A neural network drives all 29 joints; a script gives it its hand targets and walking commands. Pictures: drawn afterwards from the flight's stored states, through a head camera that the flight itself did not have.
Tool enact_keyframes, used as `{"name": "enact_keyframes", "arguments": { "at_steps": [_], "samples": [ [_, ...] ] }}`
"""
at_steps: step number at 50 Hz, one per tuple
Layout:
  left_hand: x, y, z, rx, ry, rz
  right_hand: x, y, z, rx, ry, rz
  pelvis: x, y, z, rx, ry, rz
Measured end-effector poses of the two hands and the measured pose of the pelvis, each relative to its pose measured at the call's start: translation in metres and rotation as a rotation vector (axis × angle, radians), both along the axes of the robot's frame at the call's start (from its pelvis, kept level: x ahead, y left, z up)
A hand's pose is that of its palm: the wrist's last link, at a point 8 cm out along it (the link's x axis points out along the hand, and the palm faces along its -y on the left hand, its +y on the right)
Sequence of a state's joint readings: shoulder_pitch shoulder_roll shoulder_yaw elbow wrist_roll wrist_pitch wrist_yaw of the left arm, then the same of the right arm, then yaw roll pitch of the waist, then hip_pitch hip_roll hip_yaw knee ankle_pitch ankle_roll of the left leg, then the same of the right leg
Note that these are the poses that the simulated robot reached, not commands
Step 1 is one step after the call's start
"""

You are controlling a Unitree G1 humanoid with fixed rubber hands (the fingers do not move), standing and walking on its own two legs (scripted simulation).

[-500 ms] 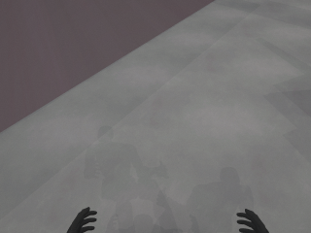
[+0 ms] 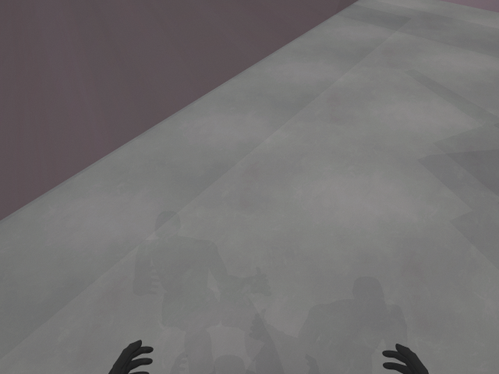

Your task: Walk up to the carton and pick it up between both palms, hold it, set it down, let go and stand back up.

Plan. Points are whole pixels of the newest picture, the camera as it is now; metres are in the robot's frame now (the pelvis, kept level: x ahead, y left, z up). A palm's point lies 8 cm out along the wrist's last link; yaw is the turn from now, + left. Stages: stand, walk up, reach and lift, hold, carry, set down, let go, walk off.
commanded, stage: stand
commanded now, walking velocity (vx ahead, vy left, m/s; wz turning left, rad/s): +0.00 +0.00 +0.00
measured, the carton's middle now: out of the picture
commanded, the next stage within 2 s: walk up in 0.28 s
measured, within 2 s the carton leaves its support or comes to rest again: neither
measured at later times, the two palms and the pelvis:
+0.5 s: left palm out of the picture +0.09 +0.24 -0.10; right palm out of the picture +0.09 -0.25 -0.10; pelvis -0.01 +0.00 +0.00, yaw -3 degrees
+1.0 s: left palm (224, 313) +0.24 +0.08 -0.09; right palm out of the picture -0.03 -0.41 -0.11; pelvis +0.03 -0.12 -0.01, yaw -31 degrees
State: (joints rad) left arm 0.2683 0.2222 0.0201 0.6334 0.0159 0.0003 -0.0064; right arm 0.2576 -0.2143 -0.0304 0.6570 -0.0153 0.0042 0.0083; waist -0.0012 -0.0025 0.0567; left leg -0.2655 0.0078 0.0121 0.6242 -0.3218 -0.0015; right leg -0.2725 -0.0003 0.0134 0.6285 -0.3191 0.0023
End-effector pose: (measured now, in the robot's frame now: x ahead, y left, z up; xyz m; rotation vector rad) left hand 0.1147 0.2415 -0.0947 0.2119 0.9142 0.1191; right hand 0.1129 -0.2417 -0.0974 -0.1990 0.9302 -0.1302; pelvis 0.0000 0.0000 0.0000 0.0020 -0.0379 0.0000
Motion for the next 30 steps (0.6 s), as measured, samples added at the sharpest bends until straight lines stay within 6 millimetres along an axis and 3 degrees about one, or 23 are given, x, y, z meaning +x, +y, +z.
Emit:
{"name": "enact_keyframes", "arguments": {
  "at_steps": [24, 27, 30],
  "samples": [
    [-0.021, 0.003, -0.004, 0.004, 0.056, -0.012, -0.025, -0.004, -0.004, -0.011, 0.049, -0.014, -0.006, 0.001, 0.002, 0.008, -0.001, -0.025],
    [-0.019, 0.001, -0.005, 0.034, 0.131, -0.114, -0.032, -0.017, -0.002, -0.049, 0.016, -0.053, -0.007, -0.003, 0.001, 0.02, 0.006, -0.105],
    [-0.006, -0.004, -0.004, 0.061, 0.19, -0.205, -0.052, -0.039, -0.001, -0.081, 0.007, -0.144, -0.008, -0.011, 0.002, 0.031, -0.001, -0.182]
  ]
}}
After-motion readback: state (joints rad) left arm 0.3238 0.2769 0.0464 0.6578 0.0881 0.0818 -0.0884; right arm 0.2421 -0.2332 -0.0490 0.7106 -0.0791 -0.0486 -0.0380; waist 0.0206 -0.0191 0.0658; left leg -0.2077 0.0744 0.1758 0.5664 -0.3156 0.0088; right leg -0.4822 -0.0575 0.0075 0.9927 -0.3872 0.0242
